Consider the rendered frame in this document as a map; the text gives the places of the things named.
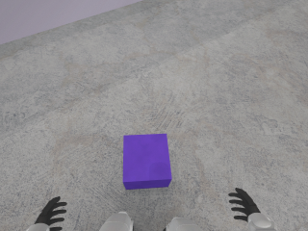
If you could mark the robot right thigh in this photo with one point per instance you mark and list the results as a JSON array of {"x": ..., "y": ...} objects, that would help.
[{"x": 182, "y": 224}]

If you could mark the robot thigh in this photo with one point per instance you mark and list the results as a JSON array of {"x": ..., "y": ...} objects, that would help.
[
  {"x": 118, "y": 222},
  {"x": 182, "y": 224}
]

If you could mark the left robot hand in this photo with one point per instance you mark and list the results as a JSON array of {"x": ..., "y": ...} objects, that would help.
[{"x": 47, "y": 213}]

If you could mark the carton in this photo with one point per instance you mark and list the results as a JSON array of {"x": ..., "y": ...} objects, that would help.
[{"x": 146, "y": 162}]

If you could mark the right robot hand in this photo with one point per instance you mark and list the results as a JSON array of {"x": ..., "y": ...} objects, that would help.
[{"x": 249, "y": 206}]

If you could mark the robot right forearm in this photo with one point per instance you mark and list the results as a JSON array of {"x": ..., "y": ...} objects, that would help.
[{"x": 260, "y": 222}]

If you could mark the robot left thigh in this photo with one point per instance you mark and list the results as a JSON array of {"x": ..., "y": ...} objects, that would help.
[{"x": 118, "y": 222}]

